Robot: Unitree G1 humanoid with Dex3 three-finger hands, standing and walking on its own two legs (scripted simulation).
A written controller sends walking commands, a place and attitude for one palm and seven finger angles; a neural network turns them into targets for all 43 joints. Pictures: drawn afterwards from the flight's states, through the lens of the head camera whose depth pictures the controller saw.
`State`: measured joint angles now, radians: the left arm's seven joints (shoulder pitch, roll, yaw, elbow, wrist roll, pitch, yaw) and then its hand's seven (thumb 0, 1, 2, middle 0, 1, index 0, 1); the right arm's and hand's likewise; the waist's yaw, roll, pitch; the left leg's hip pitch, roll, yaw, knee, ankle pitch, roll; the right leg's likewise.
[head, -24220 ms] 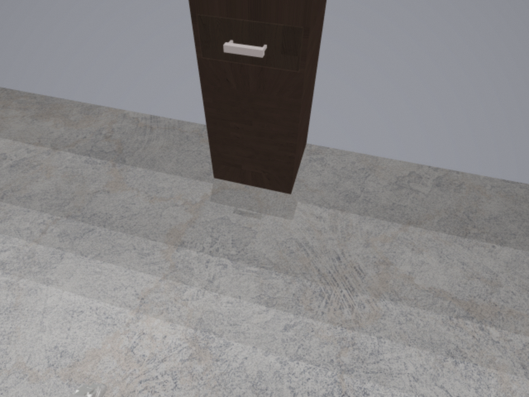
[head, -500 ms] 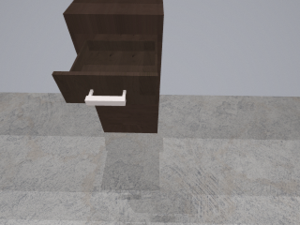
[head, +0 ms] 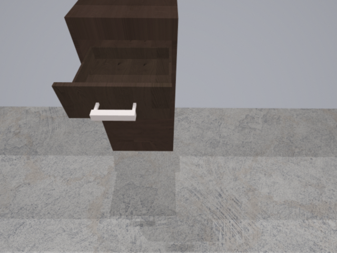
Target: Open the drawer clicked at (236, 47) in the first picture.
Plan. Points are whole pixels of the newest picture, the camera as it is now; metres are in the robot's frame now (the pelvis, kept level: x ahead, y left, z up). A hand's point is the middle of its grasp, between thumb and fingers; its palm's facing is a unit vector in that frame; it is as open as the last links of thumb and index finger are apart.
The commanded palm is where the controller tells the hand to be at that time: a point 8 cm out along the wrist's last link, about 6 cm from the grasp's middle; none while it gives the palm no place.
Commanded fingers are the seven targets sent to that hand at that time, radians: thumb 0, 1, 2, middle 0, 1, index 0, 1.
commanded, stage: look to check the result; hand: left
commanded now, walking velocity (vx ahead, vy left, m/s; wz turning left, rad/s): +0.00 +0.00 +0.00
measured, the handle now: (114, 110) +0.55 +0.22 -0.02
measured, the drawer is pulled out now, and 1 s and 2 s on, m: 0.30 0.30 0.30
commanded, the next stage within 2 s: stand and wait in 0.50 s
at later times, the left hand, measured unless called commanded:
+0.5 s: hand out of the picture +0.02 +0.16 -0.17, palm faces +0.04 -0.98 -0.20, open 7.3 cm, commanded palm none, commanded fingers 0.00 0.90 0.90 -0.20 -0.30 -0.20 -0.30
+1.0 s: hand out of the picture +0.04 +0.15 -0.17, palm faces +0.04 -0.98 -0.22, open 7.3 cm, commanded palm none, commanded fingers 0.00 0.90 0.90 -0.20 -0.30 -0.20 -0.30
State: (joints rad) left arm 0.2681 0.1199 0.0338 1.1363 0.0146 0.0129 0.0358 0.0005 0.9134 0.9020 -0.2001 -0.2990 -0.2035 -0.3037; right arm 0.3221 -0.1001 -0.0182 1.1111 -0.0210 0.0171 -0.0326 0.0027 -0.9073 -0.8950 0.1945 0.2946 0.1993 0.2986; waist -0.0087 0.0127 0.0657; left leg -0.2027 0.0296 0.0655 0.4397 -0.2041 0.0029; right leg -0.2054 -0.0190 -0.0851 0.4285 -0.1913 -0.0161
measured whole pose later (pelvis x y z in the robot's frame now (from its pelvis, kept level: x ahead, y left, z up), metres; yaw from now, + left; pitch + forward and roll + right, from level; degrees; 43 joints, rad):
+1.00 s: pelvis +0.03 -0.02 +0.00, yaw +0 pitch -2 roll +0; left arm 0.22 0.14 0.03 1.15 0.01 0.00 0.03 0.00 0.91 0.90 -0.20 -0.30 -0.20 -0.30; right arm 0.26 -0.14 -0.01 1.13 -0.02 0.01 -0.04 0.00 -0.91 -0.89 0.19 0.29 0.20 0.30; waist -0.01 0.03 0.07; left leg -0.13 0.06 0.06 0.38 -0.22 -0.04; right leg -0.13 0.02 -0.10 0.37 -0.21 -0.05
